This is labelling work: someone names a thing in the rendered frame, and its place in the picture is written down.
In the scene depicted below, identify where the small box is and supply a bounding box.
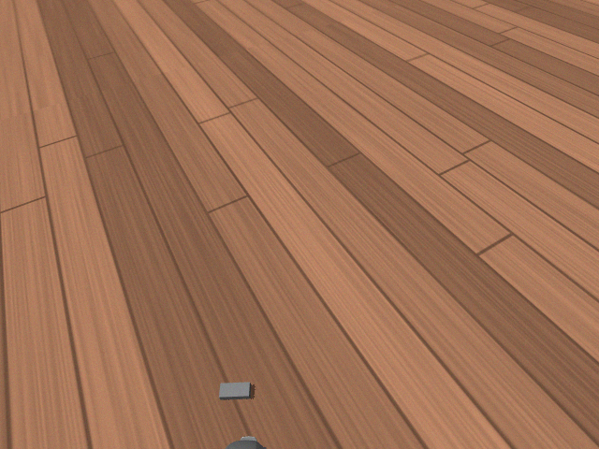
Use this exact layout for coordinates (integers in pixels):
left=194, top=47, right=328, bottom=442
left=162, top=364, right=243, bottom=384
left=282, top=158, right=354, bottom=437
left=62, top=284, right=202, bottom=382
left=219, top=382, right=251, bottom=400

